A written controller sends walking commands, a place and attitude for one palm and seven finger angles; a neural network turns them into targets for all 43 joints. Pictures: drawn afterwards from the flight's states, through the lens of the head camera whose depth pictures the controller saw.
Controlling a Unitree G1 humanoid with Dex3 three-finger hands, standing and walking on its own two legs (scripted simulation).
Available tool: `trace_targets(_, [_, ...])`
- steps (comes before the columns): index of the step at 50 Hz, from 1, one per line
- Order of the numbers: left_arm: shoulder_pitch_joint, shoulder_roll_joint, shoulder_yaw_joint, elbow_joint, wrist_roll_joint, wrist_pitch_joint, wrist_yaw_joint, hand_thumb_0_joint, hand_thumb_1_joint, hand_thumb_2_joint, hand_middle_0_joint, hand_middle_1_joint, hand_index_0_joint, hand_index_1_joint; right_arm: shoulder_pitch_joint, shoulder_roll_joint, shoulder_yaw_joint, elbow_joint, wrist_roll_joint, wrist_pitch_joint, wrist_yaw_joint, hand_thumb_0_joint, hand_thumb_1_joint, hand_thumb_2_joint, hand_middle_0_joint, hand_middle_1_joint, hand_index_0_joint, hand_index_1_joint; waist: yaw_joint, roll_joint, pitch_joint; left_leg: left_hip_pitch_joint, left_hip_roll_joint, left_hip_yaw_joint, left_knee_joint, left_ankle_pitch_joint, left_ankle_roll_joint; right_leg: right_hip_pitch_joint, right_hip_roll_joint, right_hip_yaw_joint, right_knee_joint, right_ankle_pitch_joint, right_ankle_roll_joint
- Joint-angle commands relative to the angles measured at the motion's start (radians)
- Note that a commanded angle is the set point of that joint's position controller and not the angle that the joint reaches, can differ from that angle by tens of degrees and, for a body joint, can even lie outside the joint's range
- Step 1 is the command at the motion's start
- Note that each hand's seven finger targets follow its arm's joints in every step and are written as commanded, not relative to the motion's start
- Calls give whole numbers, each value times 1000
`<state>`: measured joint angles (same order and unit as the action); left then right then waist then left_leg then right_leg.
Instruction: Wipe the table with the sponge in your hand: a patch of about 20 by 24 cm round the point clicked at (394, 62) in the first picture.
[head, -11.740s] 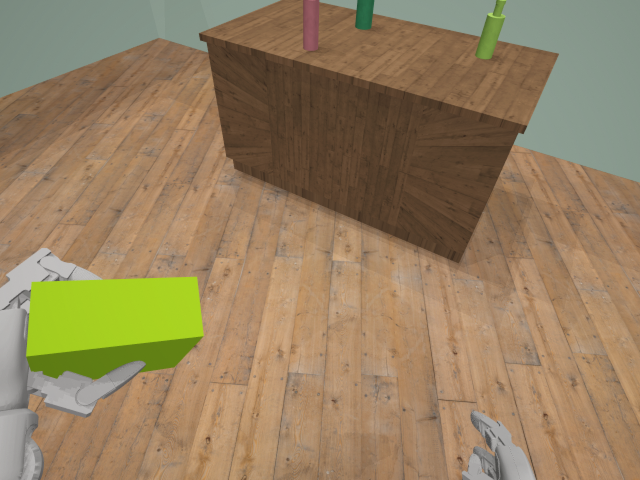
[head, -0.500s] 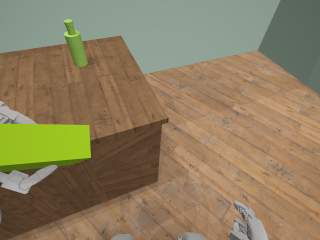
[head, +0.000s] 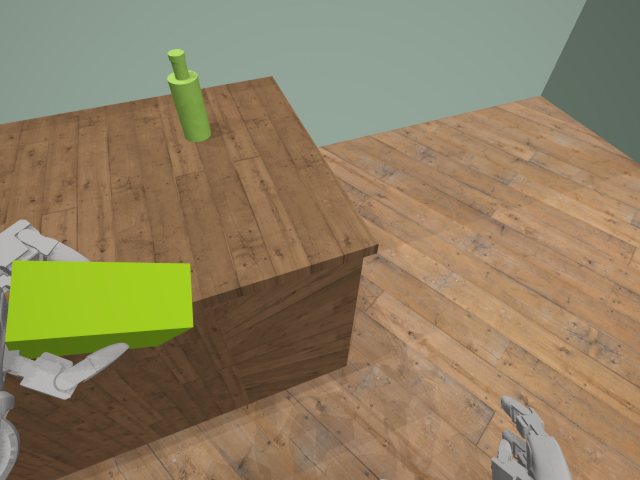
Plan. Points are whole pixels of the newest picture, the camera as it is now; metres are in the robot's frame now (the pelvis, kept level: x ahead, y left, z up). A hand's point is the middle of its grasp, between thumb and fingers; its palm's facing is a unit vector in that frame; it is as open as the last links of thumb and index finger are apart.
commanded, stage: shuffle to correct the standing spot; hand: left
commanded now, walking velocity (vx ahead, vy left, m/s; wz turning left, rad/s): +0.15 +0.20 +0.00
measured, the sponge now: (126, 311) +0.24 +0.21 +0.15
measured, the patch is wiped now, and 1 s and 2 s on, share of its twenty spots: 0.00 0.00 0.00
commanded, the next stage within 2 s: none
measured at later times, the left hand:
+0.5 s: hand out of the picture +0.24 +0.32 +0.18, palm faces +0.40 -0.80 -0.44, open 10.1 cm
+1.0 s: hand out of the picture +0.24 +0.41 +0.17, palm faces +0.42 -0.82 -0.40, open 10.1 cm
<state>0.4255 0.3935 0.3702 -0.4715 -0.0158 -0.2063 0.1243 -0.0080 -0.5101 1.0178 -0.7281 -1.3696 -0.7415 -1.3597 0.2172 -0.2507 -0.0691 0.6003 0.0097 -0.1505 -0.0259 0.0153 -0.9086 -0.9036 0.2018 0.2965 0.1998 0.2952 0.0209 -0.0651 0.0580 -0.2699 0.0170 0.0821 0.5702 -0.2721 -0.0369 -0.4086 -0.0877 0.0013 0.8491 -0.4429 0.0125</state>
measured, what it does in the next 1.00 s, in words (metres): steps to the left: right foot, then left foot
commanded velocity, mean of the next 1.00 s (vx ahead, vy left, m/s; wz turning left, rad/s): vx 0.14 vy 0.17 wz -0.02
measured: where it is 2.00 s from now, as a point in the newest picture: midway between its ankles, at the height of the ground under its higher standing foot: outside the picture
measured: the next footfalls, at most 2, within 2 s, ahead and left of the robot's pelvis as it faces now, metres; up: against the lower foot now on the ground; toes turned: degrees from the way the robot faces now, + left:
right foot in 0.10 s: +0.08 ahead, -0.06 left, +0.00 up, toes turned -5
left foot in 0.44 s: +0.09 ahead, +0.23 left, +0.00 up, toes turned +7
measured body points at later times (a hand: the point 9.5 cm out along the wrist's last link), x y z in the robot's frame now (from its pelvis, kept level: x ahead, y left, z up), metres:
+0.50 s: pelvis +0.02 +0.08 +0.00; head +0.04 +0.08 +0.45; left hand +0.21 +0.36 +0.20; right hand +0.19 -0.17 -0.09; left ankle +0.05 +0.23 -0.72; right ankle +0.04 -0.04 -0.71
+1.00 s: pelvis +0.02 +0.16 +0.00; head +0.04 +0.18 +0.45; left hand +0.21 +0.45 +0.19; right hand +0.20 -0.07 -0.07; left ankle +0.07 +0.30 -0.72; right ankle +0.04 +0.05 -0.70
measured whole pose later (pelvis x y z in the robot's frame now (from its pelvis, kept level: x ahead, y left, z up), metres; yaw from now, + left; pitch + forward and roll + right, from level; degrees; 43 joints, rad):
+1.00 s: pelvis +0.02 +0.16 +0.00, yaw +1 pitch -3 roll +2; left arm 0.37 0.38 0.34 -0.48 0.01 -0.17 0.13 -0.01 -0.51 1.02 -0.73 -1.37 -0.74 -1.36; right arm 0.19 -0.20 -0.04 0.62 0.00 -0.15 -0.03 0.02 -0.91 -0.90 0.20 0.30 0.20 0.30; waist 0.02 -0.08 0.09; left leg -0.30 0.02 0.08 0.59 -0.23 0.00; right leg -0.39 -0.07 -0.01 0.90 -0.47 0.01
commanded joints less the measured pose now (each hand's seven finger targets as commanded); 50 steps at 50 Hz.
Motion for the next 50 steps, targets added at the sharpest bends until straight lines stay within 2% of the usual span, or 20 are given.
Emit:
trace_targets(1, [-44,201,143,-241,-16,-67,28,0,100,1300,-1200,-1600,-1200,-1600,-63,-98,-5,-159,4,-58,5,0,-900,-900,200,300,200,300,-13,384,-114,49,189,-193,-161,313,232,-32,41,-94,32,-63,-10])
trace_targets(3, [-80,213,161,-233,-14,-67,32,0,100,1300,-1200,-1600,-1200,-1600,-93,-99,5,-149,6,-50,11,0,-900,-900,200,300,200,300,10,307,-112,-140,120,-68,-50,118,150,231,52,-114,-233,116,-12])
trace_targets(4, [-58,211,159,-202,-11,-61,34,0,100,1300,-1200,-1600,-1200,-1600,-96,-91,4,-143,0,-42,11,0,-900,-900,200,300,200,300,19,128,-110,-261,38,-28,150,-32,108,343,-14,13,-400,165,-35])
trace_targets(5, [-63,232,162,-192,-13,-53,32,0,100,1300,-1200,-1600,-1200,-1600,-96,-63,0,-154,-1,-28,18,0,-900,-900,200,300,200,300,4,-217,-112,-397,-68,32,482,-197,55,356,-266,465,-562,134,-122])
trace_targets(6, [-89,233,186,-197,-34,-48,27,0,100,1300,-1200,-1600,-1200,-1600,-105,-89,2,-155,-9,-20,24,0,-900,-900,200,300,200,300,0,-208,-93,-442,-48,-117,682,-196,32,280,-371,612,-647,62,-149])
trace_targets(9, [-38,181,161,-149,-47,-49,0,0,100,1300,-1200,-1600,-1200,-1600,-82,-84,5,-127,2,-8,38,0,-900,-900,200,300,200,300,-18,-59,-44,-451,40,-162,715,-52,13,209,-303,413,-585,99,-182])
trace_targets(13, [-88,177,141,-132,-30,-68,9,0,100,1300,-1200,-1600,-1200,-1600,-84,-73,21,-121,-3,0,34,0,-900,-900,200,300,200,300,-18,-96,-119,-274,84,-114,406,-55,27,181,-249,169,-489,394,-149])
trace_targets(18, [-126,165,94,-227,-26,-54,29,0,100,1300,-1200,-1600,-1200,-1600,-90,-56,14,-133,-13,-42,10,0,-900,-900,200,300,200,300,-5,-44,-187,61,-34,85,-54,27,48,176,-157,72,-398,260,-95])
trace_targets(20, [-135,172,90,-305,-19,-63,26,0,100,1300,-1200,-1600,-1200,-1600,-66,-76,-1,-146,-8,-50,4,0,-900,-900,200,300,200,300,-16,114,-206,154,10,-18,-129,52,79,120,-87,31,-203,220,-51])
trace_targets(22, [-115,184,110,-348,-14,-75,32,0,100,1300,-1200,-1600,-1200,-1600,-72,-102,-7,-165,1,-53,6,0,-900,-900,200,300,200,300,-11,349,-217,243,223,-312,-179,333,211,-83,64,-87,91,-71,2])
trace_targets(25, [-42,202,145,-283,-14,-56,29,0,100,1300,-1200,-1600,-1200,-1600,-74,-96,-7,-149,-2,-45,4,0,-900,-900,200,300,200,300,-15,348,-159,77,218,-282,-180,314,248,-66,35,-73,156,-133,-7])
trace_targets(27, [-63,218,176,-303,-20,-61,33,0,100,1300,-1200,-1600,-1200,-1600,-95,-84,6,-138,4,-48,8,0,-900,-900,200,300,200,300,-8,384,-147,-29,166,-164,-129,245,200,85,47,-103,-71,-14,-9])
trace_targets(29, [-14,220,189,-268,-21,-63,36,0,100,1300,-1200,-1600,-1200,-1600,-98,-88,13,-133,7,-44,10,0,-900,-900,200,300,200,300,8,247,-169,-154,96,-91,27,105,127,306,38,-78,-371,206,-18])
trace_targets(31, [2,243,206,-221,-32,-54,34,0,100,1300,-1200,-1600,-1200,-1600,-97,-60,12,-151,5,-27,23,0,-900,-900,200,300,200,300,-6,-226,-144,-432,-64,-23,538,-219,36,382,-347,544,-585,355,-163])
trace_targets(34, [44,180,186,-133,-49,-43,15,0,100,1300,-1200,-1600,-1200,-1600,-76,-79,5,-108,12,-20,35,0,-900,-900,200,300,200,300,-22,-106,-84,-443,36,-152,644,-120,14,288,-310,405,-530,395,-186])
trace_targets(37, [14,147,145,-80,-26,-61,16,0,100,1300,-1200,-1600,-1200,-1600,-66,-64,27,-90,0,-2,25,0,-900,-900,200,300,200,300,-29,-79,-109,-320,56,-100,456,-38,25,216,-211,165,-488,472,-152])
trace_targets(42, [-155,127,64,-165,-14,-53,21,0,100,1300,-1200,-1600,-1200,-1600,-100,-55,18,-112,-13,-44,-4,0,-900,-900,200,300,200,300,-4,-81,-128,68,-37,71,-23,4,51,101,-131,79,-490,131,-100])
trace_targets(44, [-193,123,38,-277,-11,-59,20,0,100,1300,-1200,-1600,-1200,-1600,-93,-82,-1,-118,-10,-60,-16,0,-900,-900,200,300,200,300,-18,95,-150,174,16,-29,-137,8,78,76,-84,64,-310,155,-68])
trace_targets(46, [-217,158,62,-375,8,-68,30,0,100,1300,-1200,-1600,-1200,-1600,-90,-109,-9,-145,-1,-61,-10,0,-900,-900,200,300,200,300,-7,382,-180,246,227,-329,-225,239,192,-80,65,-64,18,-37,-7])
trace_targets(50, [-101,210,148,-340,3,-61,34,0,100,1300,-1200,-1600,-1200,-1600,-108,-76,3,-139,-7,-55,0,0,-900,-900,200,300,200,300,-7,370,-145,22,205,-284,-238,195,238,-14,45,-48,139,-69,-16])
